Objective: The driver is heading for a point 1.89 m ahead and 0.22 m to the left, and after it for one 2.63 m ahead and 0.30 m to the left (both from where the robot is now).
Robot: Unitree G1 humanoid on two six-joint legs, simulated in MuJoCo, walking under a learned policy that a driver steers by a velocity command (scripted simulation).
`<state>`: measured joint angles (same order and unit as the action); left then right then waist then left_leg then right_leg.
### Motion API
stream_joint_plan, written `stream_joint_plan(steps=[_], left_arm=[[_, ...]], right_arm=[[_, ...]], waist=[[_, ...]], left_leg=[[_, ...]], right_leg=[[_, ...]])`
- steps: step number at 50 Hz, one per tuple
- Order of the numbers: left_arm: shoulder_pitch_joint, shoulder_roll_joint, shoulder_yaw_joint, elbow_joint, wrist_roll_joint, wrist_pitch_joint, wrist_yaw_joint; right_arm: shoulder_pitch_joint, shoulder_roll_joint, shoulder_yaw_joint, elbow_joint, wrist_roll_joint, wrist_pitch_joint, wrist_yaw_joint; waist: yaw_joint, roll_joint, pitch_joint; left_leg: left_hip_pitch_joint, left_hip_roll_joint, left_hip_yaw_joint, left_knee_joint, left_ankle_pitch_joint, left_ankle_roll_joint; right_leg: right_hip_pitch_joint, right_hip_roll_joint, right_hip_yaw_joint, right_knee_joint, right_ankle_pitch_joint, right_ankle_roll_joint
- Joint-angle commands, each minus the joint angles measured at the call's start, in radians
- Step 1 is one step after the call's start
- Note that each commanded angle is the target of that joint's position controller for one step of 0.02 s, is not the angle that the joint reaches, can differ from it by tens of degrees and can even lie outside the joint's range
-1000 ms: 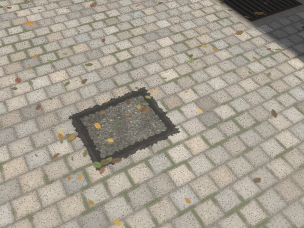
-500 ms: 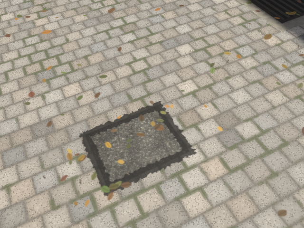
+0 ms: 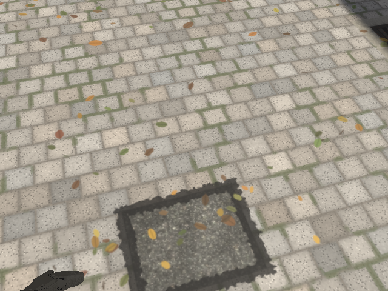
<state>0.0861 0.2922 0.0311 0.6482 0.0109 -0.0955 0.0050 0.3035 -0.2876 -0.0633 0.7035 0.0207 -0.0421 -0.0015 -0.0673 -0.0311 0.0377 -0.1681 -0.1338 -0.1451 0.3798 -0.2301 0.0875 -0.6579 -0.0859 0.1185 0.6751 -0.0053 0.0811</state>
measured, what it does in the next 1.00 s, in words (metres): walks ahead: right foot, then left foot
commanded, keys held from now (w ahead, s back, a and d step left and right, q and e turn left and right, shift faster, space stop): w+q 0.42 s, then w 0.18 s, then w+e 0.40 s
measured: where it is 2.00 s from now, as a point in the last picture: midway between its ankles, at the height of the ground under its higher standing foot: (154, 136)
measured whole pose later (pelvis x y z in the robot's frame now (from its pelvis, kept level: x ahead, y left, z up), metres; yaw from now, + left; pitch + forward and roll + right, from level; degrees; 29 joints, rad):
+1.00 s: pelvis +0.51 +0.12 +0.00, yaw +12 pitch +0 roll +2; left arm 0.18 0.29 0.06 0.80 -0.02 -0.04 -0.02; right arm 0.32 -0.26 -0.07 0.81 -0.02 -0.09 0.00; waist -0.05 -0.05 0.02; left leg 0.02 -0.06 0.18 0.22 -0.24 0.06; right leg -0.70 -0.11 0.07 0.82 0.04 0.01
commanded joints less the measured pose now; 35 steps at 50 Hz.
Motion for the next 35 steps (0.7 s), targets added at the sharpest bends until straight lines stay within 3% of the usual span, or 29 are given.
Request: stream_joint_plan(steps=[1, 4, 5, 6, 7, 8, 9, 10, 11, 12, 13, 15, 18, 21, 25, 28, 30, 31, 32, 33, 34, 35], left_arm=[[-0.084, 0.083, 0.023, -0.08, -0.017, -0.022, -0.01], [-0.045, 0.123, 0.047, -0.075, -0.024, -0.034, -0.019], [0.022, 0.132, 0.057, -0.058, -0.024, -0.039, -0.017], [0.117, 0.161, 0.072, -0.045, -0.012, -0.044, -0.01], [0.261, 0.216, 0.086, -0.036, -0.002, -0.043, -0.001], [0.324, 0.275, 0.101, 0.008, 0.007, -0.028, -0.011], [0.276, 0.173, 0.082, -0.02, -0.009, -0.025, -0.016], [0.243, 0.125, 0.068, -0.024, -0.01, -0.017, -0.01], [0.201, 0.109, 0.059, -0.027, -0.001, -0.012, -0.009], [0.174, 0.089, 0.053, -0.018, 0.001, -0.009, -0.006], [0.163, 0.081, 0.049, -0.011, 0.005, -0.01, -0.003], [0.164, 0.075, 0.05, 0.01, -0.003, -0.017, -0.003], [0.178, 0.112, 0.064, 0.042, -0.003, -0.02, -0.002], [0.174, 0.135, 0.07, 0.064, -0.005, -0.011, 0.0], [0.237, 0.16, 0.073, 0.114, -0.023, 0.001, -0.003], [0.268, 0.187, 0.081, 0.15, -0.043, 0.014, -0.008], [0.262, 0.214, 0.086, 0.164, -0.051, 0.025, -0.005], [0.256, 0.213, 0.081, 0.175, -0.055, 0.032, -0.002], [0.268, 0.184, 0.066, 0.178, -0.049, 0.031, 0.001], [0.292, 0.087, 0.031, 0.142, -0.016, 0.023, -0.004], [0.349, 0.05, 0.012, 0.142, -0.029, 0.002, -0.011], [0.264, 0.161, 0.046, 0.136, -0.062, -0.008, -0.016]], right_arm=[[0.02, -0.167, -0.047, -0.048, 0.01, -0.003, -0.01], [0.017, -0.157, -0.047, -0.047, 0.005, 0.004, -0.012], [0.005, -0.14, -0.042, -0.052, 0.004, 0.006, -0.011], [0.01, -0.094, -0.027, -0.059, -0.001, 0.002, -0.008], [0.047, -0.02, -0.002, -0.072, -0.02, -0.001, -0.005], [0.146, -0.024, 0.004, -0.108, 0.021, -0.009, -0.006], [0.122, -0.132, -0.018, -0.078, 0.028, -0.006, -0.012], [0.018, -0.167, -0.03, -0.091, 0.016, 0.0, -0.011], [-0.023, -0.151, -0.029, -0.098, 0.004, 0.005, -0.012], [-0.052, -0.139, -0.033, -0.111, -0.003, 0.006, -0.008], [-0.047, -0.121, -0.033, -0.114, 0.003, 0.009, -0.001], [-0.043, -0.083, -0.027, -0.114, 0.009, 0.02, 0.005], [-0.097, -0.059, -0.018, -0.136, 0.001, 0.027, 0.007], [-0.152, -0.05, -0.012, -0.143, 0.002, 0.021, 0.021], [-0.276, -0.017, 0.007, -0.172, 0.002, 0.004, 0.042], [-0.324, -0.038, 0.002, -0.197, 0.002, -0.001, 0.053], [-0.269, -0.075, -0.015, -0.192, -0.007, -0.001, 0.053], [-0.146, -0.107, -0.036, -0.159, -0.011, -0.001, 0.049], [0.014, -0.159, -0.063, -0.11, -0.013, 0.001, 0.035], [0.162, -0.256, -0.083, -0.083, -0.028, 0.007, 0.014], [0.146, -0.266, -0.072, -0.096, -0.026, 0.0, 0.014], [0.104, -0.184, -0.05, -0.093, -0.025, -0.008, 0.021]], waist=[[-0.008, 0.116, -0.047], [0.03, 0.154, -0.059], [0.071, 0.159, -0.075], [0.118, 0.135, -0.144], [0.156, -0.023, -0.284], [0.102, -0.365, -0.34], [0.129, -0.193, -0.237], [0.15, -0.108, -0.134], [0.134, -0.039, -0.083], [0.119, -0.041, -0.042], [0.101, -0.072, -0.028], [0.093, -0.091, -0.02], [0.097, -0.053, -0.003], [0.11, -0.039, 0.0], [0.152, -0.02, 0.039], [0.142, -0.028, 0.06], [0.086, -0.059, 0.006], [0.006, -0.054, -0.07], [-0.07, -0.041, -0.163], [-0.092, 0.149, -0.317], [-0.043, 0.284, -0.476], [-0.072, 0.162, -0.362]], left_leg=[[-0.101, 0.212, -0.198, -0.068, 0.084, 0.135], [-0.017, 0.246, -0.297, 0.032, 0.063, 0.108], [-0.026, 0.229, -0.296, 0.085, 0.075, 0.087], [-0.071, 0.181, -0.253, 0.227, 0.078, 0.052], [-0.199, 0.1, -0.135, 0.53, -0.157, 0.006], [-0.545, 0.024, -0.032, 0.812, -0.387, -0.04], [-0.637, 0.102, -0.053, 0.923, -0.309, -0.061], [-0.653, 0.131, -0.024, 0.948, -0.215, -0.07], [-0.617, 0.161, -0.005, 0.928, -0.147, -0.078], [-0.601, 0.187, -0.005, 0.882, -0.103, -0.082], [-0.557, 0.211, 0.006, 0.855, -0.078, -0.083], [-0.538, 0.222, 0.037, 0.817, -0.058, -0.091], [-0.585, 0.237, 0.041, 0.708, 0.008, -0.108], [-0.573, 0.239, 0.065, 0.548, 0.145, -0.109], [-0.486, 0.21, 0.122, 0.332, 0.221, -0.079], [-0.457, 0.188, 0.148, 0.24, 0.136, -0.039], [-0.326, 0.137, 0.191, 0.193, 0.06, 0.002], [-0.129, 0.105, 0.216, 0.135, 0.103, 0.032], [0.143, 0.114, 0.19, 0.138, 0.153, 0.059], [0.507, 0.378, -0.158, 0.154, 0.158, 0.149], [0.601, 0.565, -0.589, -0.01, 0.05, 0.278], [0.495, 0.53, -0.475, -0.043, 0.006, 0.228]], right_leg=[[0.196, 0.077, -0.043, -0.118, 0.065, -0.001], [0.259, 0.083, -0.024, -0.176, -0.056, -0.045], [0.349, 0.084, -0.041, -0.214, -0.065, -0.071], [0.521, 0.025, -0.003, -0.224, -0.088, -0.115], [0.773, -0.169, 0.193, -0.225, -0.154, -0.179], [0.975, -0.353, 0.689, -0.352, -0.476, -0.334], [0.905, -0.33, 0.683, -0.397, -0.645, -0.309], [0.809, -0.285, 0.504, -0.392, -0.567, -0.266], [0.706, -0.239, 0.373, -0.402, -0.411, -0.247], [0.64, -0.202, 0.28, -0.418, -0.3, -0.244], [0.587, -0.174, 0.201, -0.441, -0.236, -0.233], [0.554, -0.156, 0.103, -0.479, -0.158, -0.243], [0.569, -0.177, 0.015, -0.512, -0.05, -0.27], [0.602, -0.167, -0.091, -0.516, 0.03, -0.258], [0.612, -0.165, -0.17, -0.529, 0.042, -0.248], [0.691, -0.205, -0.178, -0.501, 0.134, -0.241], [0.73, -0.207, -0.207, -0.381, 0.447, -0.222], [0.694, -0.181, -0.238, -0.23, 0.581, -0.201], [0.553, -0.136, -0.257, -0.026, 0.525, -0.169], [0.22, -0.037, -0.262, 0.354, 0.012, -0.115], [0.025, 0.108, -0.086, 0.616, -0.587, -0.087], [-0.061, 0.056, 0.011, 0.672, -0.552, -0.094]])
Velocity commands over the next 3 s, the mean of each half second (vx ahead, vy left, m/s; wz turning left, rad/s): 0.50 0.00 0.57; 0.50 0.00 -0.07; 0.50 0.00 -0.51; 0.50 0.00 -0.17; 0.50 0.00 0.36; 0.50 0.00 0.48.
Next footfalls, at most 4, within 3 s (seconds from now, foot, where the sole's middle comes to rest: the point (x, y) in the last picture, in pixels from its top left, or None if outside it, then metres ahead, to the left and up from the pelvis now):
0.12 right None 0.25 -0.15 -0.78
0.64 left None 0.45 0.19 -0.78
1.20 right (170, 200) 0.81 0.05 -0.78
1.66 left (122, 144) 1.09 0.25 -0.78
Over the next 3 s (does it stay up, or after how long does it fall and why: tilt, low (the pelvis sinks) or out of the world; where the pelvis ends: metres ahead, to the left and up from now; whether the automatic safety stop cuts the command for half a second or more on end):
stays up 1.60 0.20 0.00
